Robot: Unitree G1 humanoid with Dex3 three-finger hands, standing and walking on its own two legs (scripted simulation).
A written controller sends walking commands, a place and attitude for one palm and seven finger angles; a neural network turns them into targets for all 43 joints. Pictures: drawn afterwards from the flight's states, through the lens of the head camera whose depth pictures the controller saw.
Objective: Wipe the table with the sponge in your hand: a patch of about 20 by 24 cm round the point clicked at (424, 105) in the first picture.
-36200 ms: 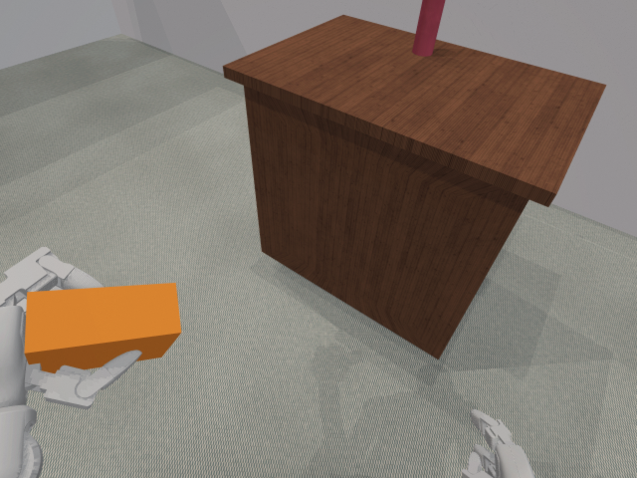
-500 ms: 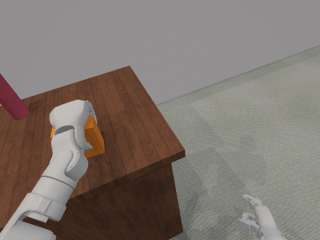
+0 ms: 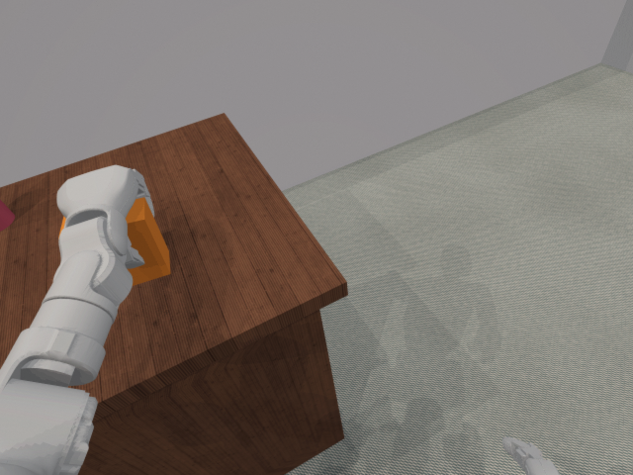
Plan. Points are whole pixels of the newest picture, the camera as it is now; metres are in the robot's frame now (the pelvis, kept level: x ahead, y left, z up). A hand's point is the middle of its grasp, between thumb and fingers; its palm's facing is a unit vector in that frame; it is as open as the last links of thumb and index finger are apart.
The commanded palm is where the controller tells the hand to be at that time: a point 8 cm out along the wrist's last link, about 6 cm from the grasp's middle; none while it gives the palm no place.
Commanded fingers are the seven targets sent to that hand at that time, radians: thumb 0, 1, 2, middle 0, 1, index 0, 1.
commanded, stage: wipe forward along the third lane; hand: left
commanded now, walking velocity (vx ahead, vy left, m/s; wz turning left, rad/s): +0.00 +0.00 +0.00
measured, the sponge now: (126, 256) +0.38 +0.29 +0.10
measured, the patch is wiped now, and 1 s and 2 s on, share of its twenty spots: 1.00 1.00 1.00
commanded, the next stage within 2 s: wipe back along the third lane in 0.28 s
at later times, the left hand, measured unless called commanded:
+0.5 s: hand (110, 210) +0.43 +0.31 +0.15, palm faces -0.04 -0.02 -1.00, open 9.4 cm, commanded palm +0.40 +0.31 +0.18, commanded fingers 0.00 0.10 1.30 -1.20 -1.60 -1.20 -1.60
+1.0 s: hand (104, 223) +0.40 +0.31 +0.15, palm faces +0.15 -0.09 -0.98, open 9.4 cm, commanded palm +0.35 +0.28 +0.17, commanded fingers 0.00 0.10 1.30 -1.20 -1.60 -1.20 -1.60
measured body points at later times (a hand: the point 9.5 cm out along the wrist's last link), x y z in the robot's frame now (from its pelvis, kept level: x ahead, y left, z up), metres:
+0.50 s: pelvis +0.01 +0.04 +0.01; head +0.02 +0.00 +0.45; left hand +0.43 +0.31 +0.20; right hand +0.12 -0.22 -0.13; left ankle +0.00 +0.17 -0.73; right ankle +0.01 -0.03 -0.73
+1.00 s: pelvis +0.05 +0.09 +0.01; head +0.03 +0.06 +0.46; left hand +0.39 +0.31 +0.20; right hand +0.29 -0.11 -0.07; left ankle +0.00 +0.17 -0.73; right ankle +0.01 -0.03 -0.73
